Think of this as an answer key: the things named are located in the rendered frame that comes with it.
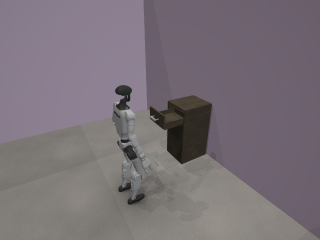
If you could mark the robot right forearm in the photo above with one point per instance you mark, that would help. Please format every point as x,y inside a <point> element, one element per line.
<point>137,147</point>

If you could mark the cabinet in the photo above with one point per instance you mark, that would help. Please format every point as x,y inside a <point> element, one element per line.
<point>189,141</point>

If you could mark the left robot upper arm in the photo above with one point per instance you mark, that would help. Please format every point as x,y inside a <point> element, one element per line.
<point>113,115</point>

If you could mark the right robot upper arm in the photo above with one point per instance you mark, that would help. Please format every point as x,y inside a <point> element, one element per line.
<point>130,122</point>

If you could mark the right robot thigh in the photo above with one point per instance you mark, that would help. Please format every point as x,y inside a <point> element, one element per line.
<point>133,156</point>

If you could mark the drawer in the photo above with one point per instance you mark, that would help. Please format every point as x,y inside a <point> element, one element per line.
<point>168,118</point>

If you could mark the right robot hand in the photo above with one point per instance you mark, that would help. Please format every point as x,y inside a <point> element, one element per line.
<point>146,163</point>

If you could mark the robot right shin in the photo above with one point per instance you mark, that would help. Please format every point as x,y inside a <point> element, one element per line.
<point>135,185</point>

